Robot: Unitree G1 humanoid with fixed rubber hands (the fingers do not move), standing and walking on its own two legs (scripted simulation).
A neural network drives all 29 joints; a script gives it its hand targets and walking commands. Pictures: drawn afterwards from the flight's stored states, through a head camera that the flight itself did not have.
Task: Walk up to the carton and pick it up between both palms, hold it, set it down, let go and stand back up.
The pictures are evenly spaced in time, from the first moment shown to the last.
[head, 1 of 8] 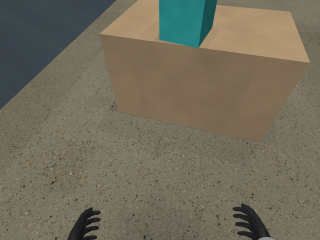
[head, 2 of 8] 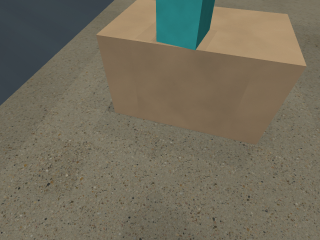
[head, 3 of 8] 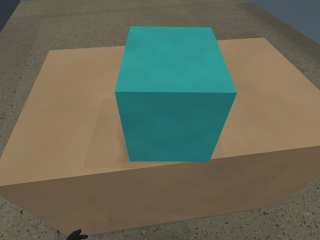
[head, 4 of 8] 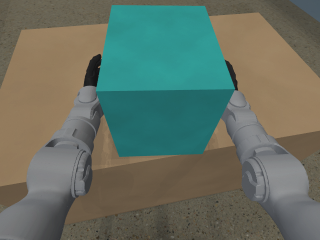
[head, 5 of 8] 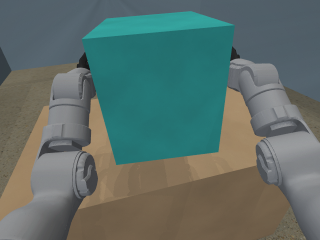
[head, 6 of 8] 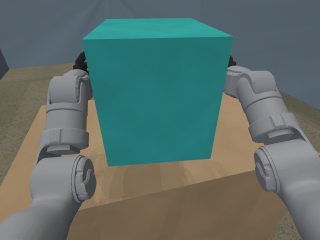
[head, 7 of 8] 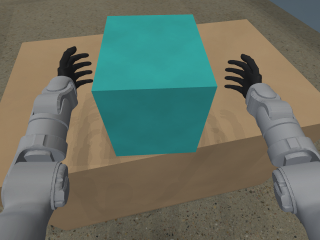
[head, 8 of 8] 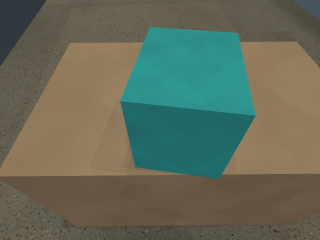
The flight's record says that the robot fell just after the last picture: no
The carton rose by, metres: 0.24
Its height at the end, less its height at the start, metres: +0.00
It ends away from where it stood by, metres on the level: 0.01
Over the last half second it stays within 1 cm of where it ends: yes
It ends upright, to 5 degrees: yes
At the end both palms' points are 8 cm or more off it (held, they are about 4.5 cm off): yes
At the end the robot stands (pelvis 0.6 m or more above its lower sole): yes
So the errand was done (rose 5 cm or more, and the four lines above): yes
